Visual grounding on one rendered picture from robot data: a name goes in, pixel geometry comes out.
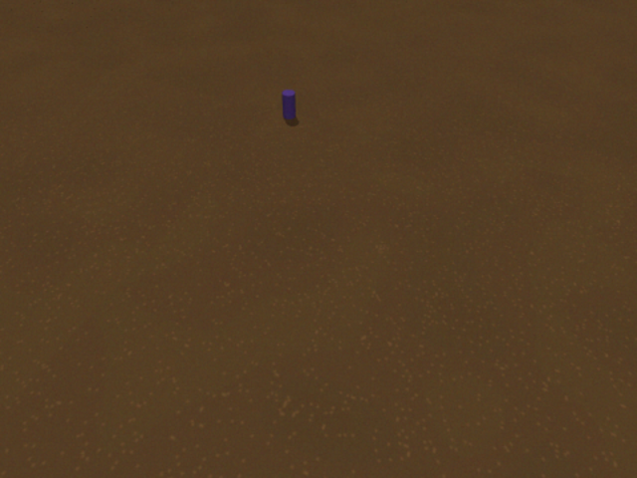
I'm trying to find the can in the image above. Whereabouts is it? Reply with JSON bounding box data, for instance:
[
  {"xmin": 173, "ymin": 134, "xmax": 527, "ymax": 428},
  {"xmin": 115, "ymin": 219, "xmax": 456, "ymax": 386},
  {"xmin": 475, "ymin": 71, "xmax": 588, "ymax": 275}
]
[{"xmin": 282, "ymin": 90, "xmax": 296, "ymax": 120}]

